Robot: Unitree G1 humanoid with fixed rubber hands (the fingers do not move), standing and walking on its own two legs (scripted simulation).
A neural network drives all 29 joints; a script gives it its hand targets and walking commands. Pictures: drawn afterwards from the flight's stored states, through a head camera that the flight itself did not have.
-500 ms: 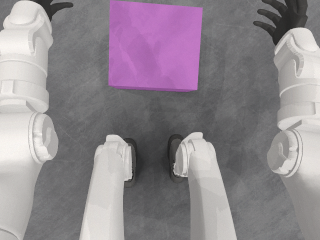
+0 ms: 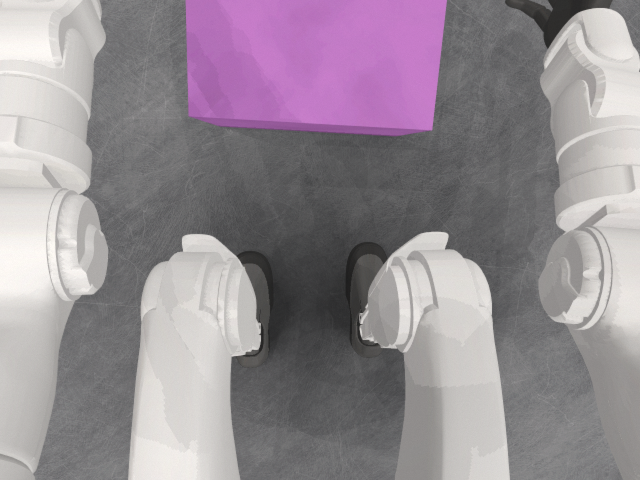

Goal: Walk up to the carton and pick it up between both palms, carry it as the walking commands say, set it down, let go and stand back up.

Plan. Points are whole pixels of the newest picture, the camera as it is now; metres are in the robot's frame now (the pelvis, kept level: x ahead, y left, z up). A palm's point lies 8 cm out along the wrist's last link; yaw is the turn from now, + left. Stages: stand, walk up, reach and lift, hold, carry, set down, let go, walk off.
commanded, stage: reach and lift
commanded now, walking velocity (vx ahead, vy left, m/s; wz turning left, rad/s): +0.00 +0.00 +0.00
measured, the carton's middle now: (314, 28) +0.56 +0.00 -0.31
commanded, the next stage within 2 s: none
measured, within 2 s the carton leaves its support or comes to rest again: neither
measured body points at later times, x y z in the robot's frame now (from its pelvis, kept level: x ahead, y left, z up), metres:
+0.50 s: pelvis +0.00 +0.00 -0.06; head +0.38 +0.01 +0.17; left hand +0.56 +0.20 -0.26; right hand +0.54 -0.24 -0.25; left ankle +0.10 +0.10 -0.37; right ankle +0.12 -0.10 -0.37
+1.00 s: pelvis -0.01 +0.00 -0.06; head +0.37 +0.01 +0.17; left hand +0.57 +0.18 -0.25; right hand +0.54 -0.21 -0.25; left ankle +0.10 +0.10 -0.37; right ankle +0.12 -0.10 -0.37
